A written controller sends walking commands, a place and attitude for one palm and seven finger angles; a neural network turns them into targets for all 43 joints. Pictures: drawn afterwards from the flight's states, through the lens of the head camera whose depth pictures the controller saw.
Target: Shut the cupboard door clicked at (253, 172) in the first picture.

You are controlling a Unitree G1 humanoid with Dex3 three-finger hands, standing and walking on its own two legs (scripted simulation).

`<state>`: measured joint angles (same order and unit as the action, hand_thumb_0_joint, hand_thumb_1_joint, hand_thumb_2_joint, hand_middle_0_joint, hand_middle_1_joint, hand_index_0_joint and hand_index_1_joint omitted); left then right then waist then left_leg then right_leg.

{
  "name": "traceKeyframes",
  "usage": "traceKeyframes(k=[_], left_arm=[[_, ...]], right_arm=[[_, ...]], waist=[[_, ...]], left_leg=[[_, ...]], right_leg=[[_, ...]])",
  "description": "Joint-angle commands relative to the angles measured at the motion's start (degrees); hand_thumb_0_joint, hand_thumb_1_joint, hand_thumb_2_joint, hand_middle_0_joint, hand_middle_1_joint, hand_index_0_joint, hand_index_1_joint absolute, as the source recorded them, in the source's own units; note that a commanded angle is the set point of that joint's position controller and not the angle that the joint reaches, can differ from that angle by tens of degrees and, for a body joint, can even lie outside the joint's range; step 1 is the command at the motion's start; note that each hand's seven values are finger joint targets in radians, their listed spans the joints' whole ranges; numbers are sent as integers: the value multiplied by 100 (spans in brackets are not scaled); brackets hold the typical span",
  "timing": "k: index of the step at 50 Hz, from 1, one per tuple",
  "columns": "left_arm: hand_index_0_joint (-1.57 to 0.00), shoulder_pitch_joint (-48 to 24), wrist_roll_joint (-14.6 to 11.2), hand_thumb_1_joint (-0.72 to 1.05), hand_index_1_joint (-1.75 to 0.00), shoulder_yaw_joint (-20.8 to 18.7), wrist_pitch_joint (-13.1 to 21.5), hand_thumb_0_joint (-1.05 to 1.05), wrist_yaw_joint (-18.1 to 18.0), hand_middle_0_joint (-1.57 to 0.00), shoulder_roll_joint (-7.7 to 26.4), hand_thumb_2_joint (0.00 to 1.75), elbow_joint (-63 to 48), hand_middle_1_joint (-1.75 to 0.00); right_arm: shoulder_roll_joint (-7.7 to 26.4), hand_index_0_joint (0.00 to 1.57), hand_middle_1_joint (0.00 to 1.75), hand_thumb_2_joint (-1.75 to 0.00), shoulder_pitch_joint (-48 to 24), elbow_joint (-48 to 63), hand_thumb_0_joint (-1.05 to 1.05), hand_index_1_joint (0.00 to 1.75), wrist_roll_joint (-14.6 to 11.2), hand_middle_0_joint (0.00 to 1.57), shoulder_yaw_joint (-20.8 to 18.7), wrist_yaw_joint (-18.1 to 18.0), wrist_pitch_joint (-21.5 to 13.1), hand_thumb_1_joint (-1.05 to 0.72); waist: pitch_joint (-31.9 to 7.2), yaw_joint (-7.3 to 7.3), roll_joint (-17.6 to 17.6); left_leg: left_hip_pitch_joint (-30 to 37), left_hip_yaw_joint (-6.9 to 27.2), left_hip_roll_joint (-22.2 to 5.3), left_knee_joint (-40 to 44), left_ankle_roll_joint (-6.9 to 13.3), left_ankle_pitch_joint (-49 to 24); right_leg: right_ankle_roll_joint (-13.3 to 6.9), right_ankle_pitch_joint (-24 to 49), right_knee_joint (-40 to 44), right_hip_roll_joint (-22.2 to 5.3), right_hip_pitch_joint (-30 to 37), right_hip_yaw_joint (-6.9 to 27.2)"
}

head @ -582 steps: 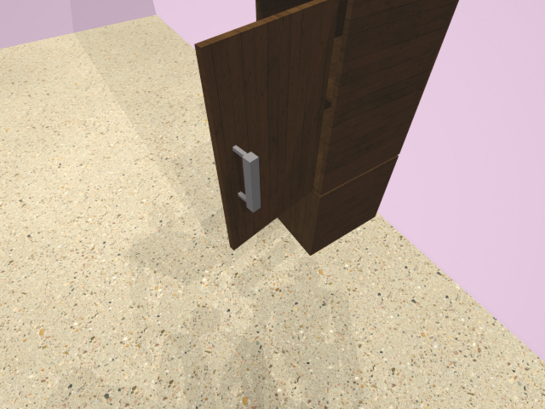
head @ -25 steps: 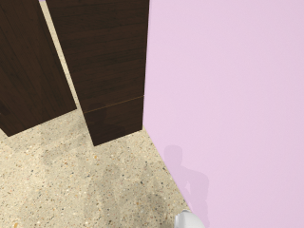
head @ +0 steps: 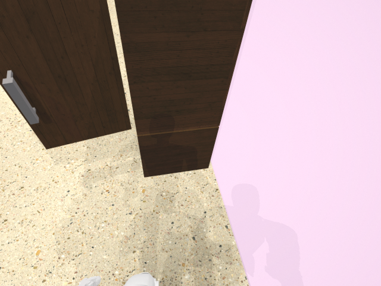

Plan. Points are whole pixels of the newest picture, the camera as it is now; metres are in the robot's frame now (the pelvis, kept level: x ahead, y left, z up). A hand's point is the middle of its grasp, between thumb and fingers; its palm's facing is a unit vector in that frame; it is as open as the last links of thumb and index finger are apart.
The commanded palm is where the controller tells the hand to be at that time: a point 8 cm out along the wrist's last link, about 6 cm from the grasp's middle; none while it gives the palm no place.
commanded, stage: turn to face it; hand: left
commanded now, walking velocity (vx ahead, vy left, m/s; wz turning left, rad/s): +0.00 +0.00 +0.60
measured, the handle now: (22, 98) +0.61 +0.54 -0.05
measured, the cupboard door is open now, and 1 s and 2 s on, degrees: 100 100 100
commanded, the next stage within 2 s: take the last steps up to it in 0.66 s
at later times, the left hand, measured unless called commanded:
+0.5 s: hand out of the picture +0.05 +0.22 -0.16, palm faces +0.21 -0.94 -0.27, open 7.4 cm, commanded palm none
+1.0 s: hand out of the picture -0.04 +0.15 -0.16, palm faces +0.44 -0.88 -0.21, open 7.3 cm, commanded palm none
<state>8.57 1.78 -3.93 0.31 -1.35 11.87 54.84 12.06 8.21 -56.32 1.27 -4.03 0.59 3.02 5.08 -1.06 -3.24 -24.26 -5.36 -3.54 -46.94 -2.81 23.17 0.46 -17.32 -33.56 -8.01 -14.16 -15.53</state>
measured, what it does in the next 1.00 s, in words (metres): steps on the spot, turning left: left foot, then right foot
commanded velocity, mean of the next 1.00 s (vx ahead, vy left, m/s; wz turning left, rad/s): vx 0.08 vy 0.02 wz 0.30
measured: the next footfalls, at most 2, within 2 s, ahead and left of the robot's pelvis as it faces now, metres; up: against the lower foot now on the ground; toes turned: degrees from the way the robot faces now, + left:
left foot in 0.04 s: +0.08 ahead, +0.12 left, +0.00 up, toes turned +8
right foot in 0.56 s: +0.08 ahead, -0.12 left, +0.00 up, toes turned +11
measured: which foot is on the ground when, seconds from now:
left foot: up 0.00-0.02, down 0.04-0.56, up 0.58-1.00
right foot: down 0.00-0.04, up 0.06-0.54, down 0.56-1.00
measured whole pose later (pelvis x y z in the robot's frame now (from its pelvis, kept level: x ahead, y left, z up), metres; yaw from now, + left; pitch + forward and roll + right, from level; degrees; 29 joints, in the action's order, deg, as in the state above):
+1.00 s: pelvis +0.03 -0.02 +0.01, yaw +22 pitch -1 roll +2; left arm 17.7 1.8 -3.0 1.7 -0.1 11.3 59.3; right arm 11.9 7.2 -58.4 1.3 -2.9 0.7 1.7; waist 3.4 2.8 -2.7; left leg -14.2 -4.0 -0.1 -35.3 -1.8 23.3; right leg -0.5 -18.0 -27.9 -5.2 -9.0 -9.4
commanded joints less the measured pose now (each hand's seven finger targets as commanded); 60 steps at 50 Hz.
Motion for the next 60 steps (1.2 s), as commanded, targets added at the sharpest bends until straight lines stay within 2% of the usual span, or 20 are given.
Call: traceKeyframes(k=[1,2,3,4,6,10,19,25,27,28,29,30,32,38,44,49,50,52,54,60], left_arm=[[-20,231,-65,90,-30,-210,-74,0,20,-20,902,90,-400,-30],[-20,125,-110,90,-30,-123,-113,0,71,-20,515,90,-616,-30],[-20,-367,-52,90,-30,-40,-165,0,47,-20,506,90,-870,-30],[-20,-376,-56,90,-30,-74,-155,0,63,-20,599,90,-927,-30],[-20,-221,-28,90,-30,-134,-204,0,54,-20,649,90,-649,-30],[-20,307,-31,90,-30,-115,-222,0,75,-20,738,90,-405,-30],[-20,-4,-81,90,-30,-29,-202,0,31,-20,633,90,-613,-30],[-20,515,-142,90,-30,-4,-122,0,-13,-20,558,90,-466,-30],[-20,930,-89,90,-30,-90,-28,0,-70,-20,905,90,-373,-30],[-20,1008,-5,90,-30,-189,14,0,-95,-20,1382,90,-377,-30],[-20,875,-30,90,-30,-154,16,0,-97,-20,1396,90,-438,-30],[-20,537,-39,90,-30,-92,28,0,-105,-20,1123,90,-501,-30],[-20,250,-78,90,-30,-36,54,0,-85,-20,873,90,-532,-30],[-20,799,-40,90,-30,-57,125,0,-104,-20,743,90,-304,-30],[-20,1338,4,90,-30,-113,197,0,-6,-20,927,90,115,-30],[-20,929,-33,90,-30,-107,193,0,80,-20,937,90,245,-30],[-20,784,-81,90,-30,-74,171,0,107,-20,815,90,234,-30],[-20,428,-105,90,-30,65,167,0,174,-20,257,90,-83,-30],[-20,104,-13,90,-30,34,184,0,179,-20,404,90,-171,-30],[-20,577,-24,90,-30,39,97,0,251,-20,274,90,218,-30]], right_arm=[[644,20,30,-90,683,362,0,30,4,20,-148,76,-139,-90],[1390,20,30,-90,1005,403,0,30,58,20,-322,42,-190,-90],[1635,20,30,-90,1216,368,0,30,49,20,-344,-31,-172,-90],[1700,20,30,-90,985,432,0,30,63,20,-307,-68,-183,-90],[1359,20,30,-90,326,625,0,30,49,20,-220,-157,-213,-90],[1165,20,30,-90,127,729,0,30,-15,20,-114,-173,-277,-90],[1169,20,30,-90,439,565,0,30,9,20,-152,-140,-216,-90],[1112,20,30,-90,167,568,0,30,-13,20,-176,-131,-145,-90],[782,20,30,-90,90,615,0,30,-104,20,-140,-92,-137,-90],[457,20,30,-90,0,739,0,30,-127,20,-87,-66,-146,-90],[688,20,30,-90,-130,752,0,30,-71,20,-148,-53,-101,-90],[669,20,30,-90,-36,634,0,30,-40,20,-167,-26,-58,-90],[612,20,30,-90,105,350,0,30,-25,20,-174,-10,24,-90],[338,20,30,-90,-110,267,0,30,-61,20,-84,-18,-10,-90],[313,20,30,-90,-400,291,0,30,-32,20,20,26,-178,-90],[236,20,30,-90,267,34,0,30,-18,20,72,22,-357,-90],[392,20,30,-90,612,-115,0,30,-24,20,50,-14,-405,-90],[1219,20,30,-90,1607,-273,0,30,76,20,-145,-105,-416,-90],[1030,20,30,-90,1411,-207,0,30,58,20,-35,-143,-394,-90],[569,20,30,-90,1192,-197,0,30,-19,20,104,-211,-652,-90]], waist=[[-747,-228,555],[-796,-429,2450],[-782,-532,2059],[-766,-358,1433],[-677,-103,1476],[-835,108,978],[-780,-107,1069],[-963,131,1123],[-1066,351,42],[-888,432,-1382],[-656,431,-1052],[-491,242,-619],[-378,77,-679],[-669,288,-536],[-479,571,-735],[-308,142,-505],[-313,-44,-77],[-273,-499,2253],[69,-349,1295],[163,117,797]], left_leg=[[1698,274,-68,1943,151,-1180],[1946,2673,-1651,2710,916,-2478],[1646,3234,-2160,2926,1403,-3050],[1470,2994,-2191,2979,1594,-2621],[1359,2416,-1435,2946,1254,-2189],[1591,1691,-993,2918,1057,-2517],[1871,2155,-1015,2837,1302,-2512],[1152,2208,-746,2353,1119,-2810],[-45,1709,-90,1543,584,-1479],[-803,690,756,390,135,312],[-670,805,590,-793,123,1175],[-659,936,481,-1426,125,793],[-746,805,368,-2020,-4,244],[-561,487,316,-947,-151,225],[-303,263,284,250,-14,450],[1491,-96,463,2103,159,-489],[2309,75,379,2534,237,-683],[3132,2796,-1641,3558,1193,218],[2274,2645,-1713,3784,1559,434],[2104,1280,-1034,3855,1292,-1539]], right_leg=[[-95,605,-482,-1026,-703,412],[382,-1825,-2023,-82,-1934,272],[347,-2142,-2839,68,-2078,1150],[272,-1746,-3211,-13,-2054,1454],[319,-950,-3564,82,-2203,1654],[432,-259,-3464,168,-1957,1643],[435,-721,-2036,410,-1627,1551],[264,-182,-7,750,49,1357],[54,452,1514,14,1476,2067],[-559,1133,1867,-1401,1571,3496],[-1059,1695,1852,-1985,735,3565],[-1099,1777,1745,-1556,479,3035],[-890,2253,1554,-985,547,2439],[-849,3500,1259,-893,1396,1859],[-983,1867,1636,-1197,1601,2277],[-664,187,1409,-857,316,1813],[-457,-332,1043,-591,-405,1567],[16,-1534,-1425,487,-2237,564],[-170,-1282,-2535,212,-2353,1274],[-47,167,-2815,163,-2250,1394]])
